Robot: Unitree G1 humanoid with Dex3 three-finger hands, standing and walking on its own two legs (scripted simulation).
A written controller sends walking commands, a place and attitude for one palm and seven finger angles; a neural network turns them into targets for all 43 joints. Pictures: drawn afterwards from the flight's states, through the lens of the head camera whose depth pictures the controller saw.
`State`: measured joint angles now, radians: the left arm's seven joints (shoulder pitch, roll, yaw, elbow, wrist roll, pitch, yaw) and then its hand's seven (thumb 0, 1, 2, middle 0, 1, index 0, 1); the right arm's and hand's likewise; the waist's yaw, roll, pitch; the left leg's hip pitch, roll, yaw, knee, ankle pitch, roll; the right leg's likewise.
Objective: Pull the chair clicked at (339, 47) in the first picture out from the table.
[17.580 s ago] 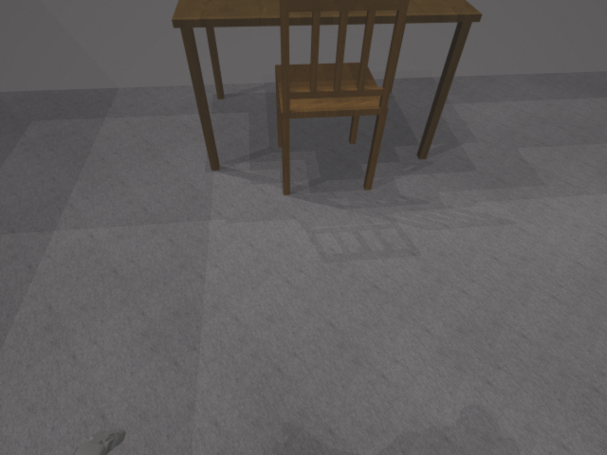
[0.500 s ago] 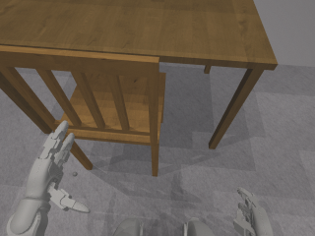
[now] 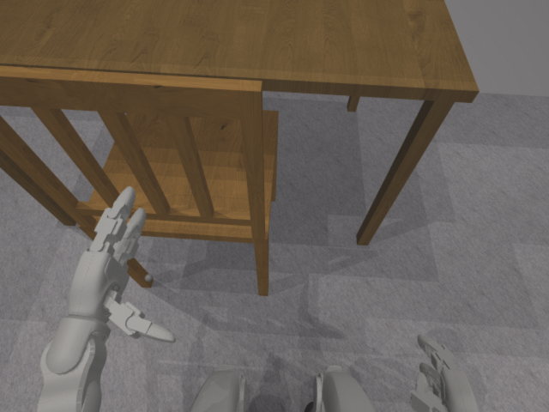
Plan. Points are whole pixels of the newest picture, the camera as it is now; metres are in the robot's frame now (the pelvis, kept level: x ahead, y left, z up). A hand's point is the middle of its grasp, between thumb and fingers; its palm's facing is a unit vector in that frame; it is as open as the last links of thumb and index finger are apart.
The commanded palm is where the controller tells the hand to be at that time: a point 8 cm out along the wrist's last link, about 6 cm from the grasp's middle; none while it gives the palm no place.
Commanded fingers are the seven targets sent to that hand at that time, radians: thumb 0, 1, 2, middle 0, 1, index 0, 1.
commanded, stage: aim the fingers beside a spindle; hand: left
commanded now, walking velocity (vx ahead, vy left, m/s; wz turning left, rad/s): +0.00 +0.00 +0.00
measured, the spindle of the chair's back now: (141, 169) +0.49 +0.25 +0.00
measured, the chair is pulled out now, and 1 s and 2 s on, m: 0.00 0.00 0.00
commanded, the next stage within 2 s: none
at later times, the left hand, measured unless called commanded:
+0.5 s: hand (170, 258) +0.33 +0.17 +0.01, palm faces -0.06 -1.00 -0.03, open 16.9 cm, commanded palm +0.31 +0.22 +0.02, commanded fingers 0.00 -0.50 0.30 -0.06 -0.08 -0.06 -0.08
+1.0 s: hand (184, 241) +0.35 +0.15 +0.02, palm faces -0.06 -1.00 -0.05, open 16.9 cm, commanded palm +0.33 +0.20 +0.00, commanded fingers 0.00 -0.50 0.30 -0.06 -0.08 -0.06 -0.08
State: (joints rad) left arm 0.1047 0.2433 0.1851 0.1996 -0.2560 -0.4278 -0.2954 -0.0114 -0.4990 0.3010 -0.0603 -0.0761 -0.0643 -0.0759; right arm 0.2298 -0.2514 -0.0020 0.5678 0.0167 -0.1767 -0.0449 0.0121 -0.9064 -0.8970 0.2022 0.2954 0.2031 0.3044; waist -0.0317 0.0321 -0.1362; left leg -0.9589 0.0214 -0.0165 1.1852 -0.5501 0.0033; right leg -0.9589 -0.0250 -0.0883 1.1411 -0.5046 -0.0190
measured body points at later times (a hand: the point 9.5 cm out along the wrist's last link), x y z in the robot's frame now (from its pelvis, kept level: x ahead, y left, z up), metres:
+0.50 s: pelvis +0.00 +0.00 -0.01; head +0.11 +0.01 +0.42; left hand +0.32 +0.22 +0.01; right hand +0.15 -0.25 -0.12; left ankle +0.01 +0.11 -0.64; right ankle +0.02 -0.11 -0.64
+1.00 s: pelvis +0.00 +0.01 -0.02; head +0.11 +0.00 +0.42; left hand +0.35 +0.20 +0.02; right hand +0.13 -0.24 -0.14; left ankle +0.01 +0.12 -0.64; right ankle +0.02 -0.11 -0.64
